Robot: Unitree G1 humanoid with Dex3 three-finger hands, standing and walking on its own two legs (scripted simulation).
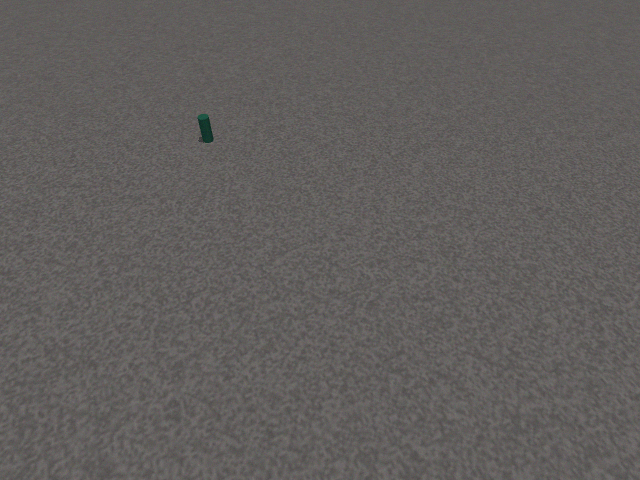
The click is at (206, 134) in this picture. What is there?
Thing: squat round
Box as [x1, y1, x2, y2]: [197, 114, 213, 142]
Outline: 200,114 197,117 203,141 209,142 213,139 208,116 206,114
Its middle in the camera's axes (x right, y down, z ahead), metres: -0.60 -0.60 +2.08
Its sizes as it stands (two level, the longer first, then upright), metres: 0.056 0.056 0.141
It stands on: the floor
